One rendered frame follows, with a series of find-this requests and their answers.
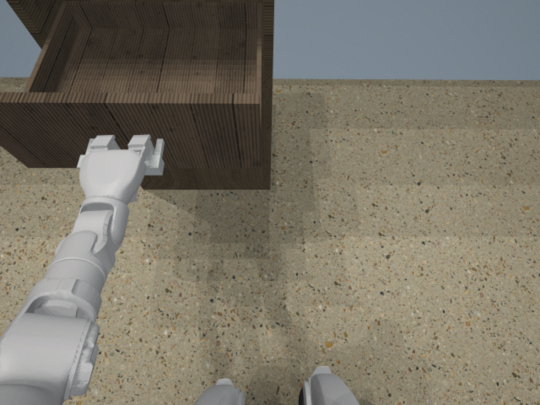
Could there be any robot left hand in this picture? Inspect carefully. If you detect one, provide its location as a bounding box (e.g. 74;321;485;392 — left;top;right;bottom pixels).
79;134;155;205

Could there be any drawer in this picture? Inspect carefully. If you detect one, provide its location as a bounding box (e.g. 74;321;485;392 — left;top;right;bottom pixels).
0;1;262;169

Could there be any left robot thigh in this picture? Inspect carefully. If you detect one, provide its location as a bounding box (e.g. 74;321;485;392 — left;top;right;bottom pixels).
194;385;245;405

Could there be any handle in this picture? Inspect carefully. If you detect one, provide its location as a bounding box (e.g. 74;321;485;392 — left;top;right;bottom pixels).
77;138;165;176

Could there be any robot left shin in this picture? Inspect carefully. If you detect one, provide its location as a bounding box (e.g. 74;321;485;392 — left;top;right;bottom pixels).
216;378;234;386

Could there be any cabinet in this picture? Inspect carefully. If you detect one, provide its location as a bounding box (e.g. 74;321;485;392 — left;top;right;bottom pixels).
6;0;274;190

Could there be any left robot forearm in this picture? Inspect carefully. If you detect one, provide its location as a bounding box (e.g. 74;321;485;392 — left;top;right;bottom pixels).
0;197;129;357

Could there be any robot left upper arm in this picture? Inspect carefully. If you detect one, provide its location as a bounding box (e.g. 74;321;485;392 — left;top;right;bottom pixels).
0;312;100;405

